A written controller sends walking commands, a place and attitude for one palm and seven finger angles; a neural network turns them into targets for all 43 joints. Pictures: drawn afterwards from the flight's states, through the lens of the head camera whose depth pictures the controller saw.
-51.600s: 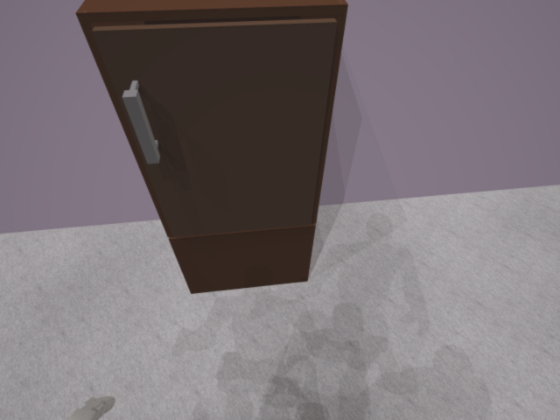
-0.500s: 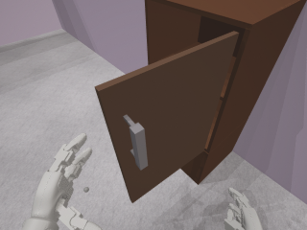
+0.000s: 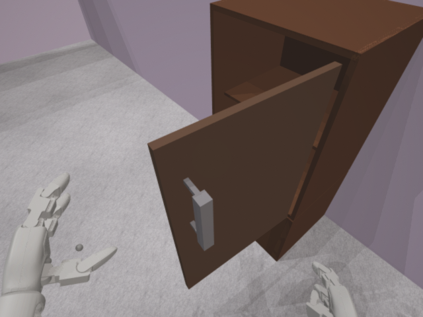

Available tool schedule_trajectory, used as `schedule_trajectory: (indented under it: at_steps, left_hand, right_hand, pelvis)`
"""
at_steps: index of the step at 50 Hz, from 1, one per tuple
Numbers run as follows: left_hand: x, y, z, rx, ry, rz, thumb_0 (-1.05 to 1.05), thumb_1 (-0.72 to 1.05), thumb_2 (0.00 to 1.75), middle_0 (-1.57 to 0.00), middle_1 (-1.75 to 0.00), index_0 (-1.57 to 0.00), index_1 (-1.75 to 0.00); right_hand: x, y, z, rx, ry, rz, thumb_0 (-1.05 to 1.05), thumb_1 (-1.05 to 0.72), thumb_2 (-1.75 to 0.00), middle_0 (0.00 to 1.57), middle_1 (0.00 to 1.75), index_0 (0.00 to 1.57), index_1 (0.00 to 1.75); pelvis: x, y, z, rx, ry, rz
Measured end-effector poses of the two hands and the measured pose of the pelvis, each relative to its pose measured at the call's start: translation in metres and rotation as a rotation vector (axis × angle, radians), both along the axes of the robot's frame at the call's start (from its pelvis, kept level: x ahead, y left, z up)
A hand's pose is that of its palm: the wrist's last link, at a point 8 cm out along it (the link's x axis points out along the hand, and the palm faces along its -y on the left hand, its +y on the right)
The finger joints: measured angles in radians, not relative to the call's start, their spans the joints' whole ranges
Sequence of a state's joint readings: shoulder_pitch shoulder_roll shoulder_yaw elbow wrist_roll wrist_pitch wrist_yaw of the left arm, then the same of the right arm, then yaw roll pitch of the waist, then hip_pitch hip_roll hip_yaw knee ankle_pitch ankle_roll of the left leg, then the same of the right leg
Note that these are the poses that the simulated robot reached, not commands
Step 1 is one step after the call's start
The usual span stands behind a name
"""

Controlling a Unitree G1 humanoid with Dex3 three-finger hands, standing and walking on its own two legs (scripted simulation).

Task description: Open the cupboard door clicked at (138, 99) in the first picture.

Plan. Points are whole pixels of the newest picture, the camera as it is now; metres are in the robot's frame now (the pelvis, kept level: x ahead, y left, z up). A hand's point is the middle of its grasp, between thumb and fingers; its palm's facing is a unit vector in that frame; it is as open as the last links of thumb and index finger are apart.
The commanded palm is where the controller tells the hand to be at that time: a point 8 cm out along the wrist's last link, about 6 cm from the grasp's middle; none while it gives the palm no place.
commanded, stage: draw the hand back to the body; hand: left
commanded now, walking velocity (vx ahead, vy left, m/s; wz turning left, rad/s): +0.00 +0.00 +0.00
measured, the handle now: (197, 214) +0.29 +0.07 +0.06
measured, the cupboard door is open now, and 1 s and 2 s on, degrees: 85 85 85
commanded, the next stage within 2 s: step back with the hand held close in 0.68 s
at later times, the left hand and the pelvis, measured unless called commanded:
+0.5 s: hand (57, 226) +0.19 +0.25 +0.15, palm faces +0.42 -0.81 -0.40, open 7.7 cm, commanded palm +0.14 +0.29 +0.18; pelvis +0.00 -0.01 +0.01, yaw -1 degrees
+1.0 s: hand (65, 227) +0.19 +0.24 +0.15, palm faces +0.37 -0.80 -0.47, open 7.4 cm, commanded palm +0.14 +0.28 +0.18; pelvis -0.01 -0.02 +0.01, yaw -2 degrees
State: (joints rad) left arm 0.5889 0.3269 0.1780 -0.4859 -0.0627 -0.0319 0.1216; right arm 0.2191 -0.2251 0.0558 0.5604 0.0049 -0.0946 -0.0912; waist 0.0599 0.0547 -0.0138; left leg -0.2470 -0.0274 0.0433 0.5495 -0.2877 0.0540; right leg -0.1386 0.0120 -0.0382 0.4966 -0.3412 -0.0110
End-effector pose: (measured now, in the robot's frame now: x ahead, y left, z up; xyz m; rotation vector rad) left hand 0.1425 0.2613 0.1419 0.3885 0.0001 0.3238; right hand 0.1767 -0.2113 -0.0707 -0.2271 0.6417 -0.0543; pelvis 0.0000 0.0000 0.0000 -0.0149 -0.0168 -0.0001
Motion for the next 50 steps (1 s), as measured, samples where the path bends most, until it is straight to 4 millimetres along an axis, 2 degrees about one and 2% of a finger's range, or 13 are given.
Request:
schedule_trajectory:
  at_steps: [9, 18, 23, 28, 45, 50]
  left_hand:
    - [0.013, 0.018, 0.017, 0.051, -0.048, 0.039, 0.01, 0.39, 0.68, -0.19, -0.30, -0.19, -0.30]
    - [0.013, 0.031, 0.040, 0.109, -0.117, 0.092, 0.01, 0.70, 0.81, -0.20, -0.30, -0.20, -0.30]
    - [0.011, 0.028, 0.033, 0.084, -0.098, 0.102, 0.01, 0.82, 0.86, -0.21, -0.30, -0.20, -0.30]
    - [0.009, 0.019, 0.024, 0.054, -0.071, 0.086, 0.02, 0.87, 0.88, -0.21, -0.30, -0.20, -0.30]
    - [0.005, 0.012, 0.040, 0.127, -0.120, 0.070, 0.02, 0.89, 0.90, -0.21, -0.31, -0.21, -0.30]
    - [0.011, 0.011, 0.034, 0.147, -0.084, 0.023, 0.02, 0.89, 0.90, -0.21, -0.30, -0.20, -0.30]
  right_hand:
    - [0.005, -0.001, 0.003, 0.005, 0.021, -0.007, 0.01, -0.90, -0.90, 0.20, 0.30, 0.20, 0.30]
    - [0.004, -0.011, 0.002, 0.003, 0.040, -0.017, 0.01, -0.90, -0.90, 0.20, 0.30, 0.20, 0.30]
    - [0.000, -0.018, 0.000, 0.006, 0.053, -0.029, 0.01, -0.90, -0.90, 0.20, 0.30, 0.20, 0.30]
    - [-0.005, -0.026, 0.000, -0.005, 0.062, -0.037, 0.01, -0.90, -0.90, 0.20, 0.30, 0.20, 0.30]
    - [-0.010, -0.036, 0.000, 0.014, 0.056, -0.051, 0.01, -0.90, -0.90, 0.20, 0.30, 0.20, 0.30]
    - [-0.020, -0.045, 0.001, -0.004, 0.083, -0.099, 0.01, -0.90, -0.90, 0.20, 0.30, 0.20, 0.30]
  pelvis:
    - [0.006, 0.001, 0.005, 0.006, -0.014, -0.011]
    - [0.006, -0.004, 0.007, 0.007, -0.025, -0.012]
    - [0.003, -0.007, 0.008, 0.009, -0.030, -0.013]
    - [0.001, -0.012, 0.009, 0.010, -0.035, -0.012]
    - [-0.008, -0.023, 0.009, 0.001, -0.027, -0.017]
    - [-0.015, -0.020, 0.008, -0.001, 0.001, -0.034]
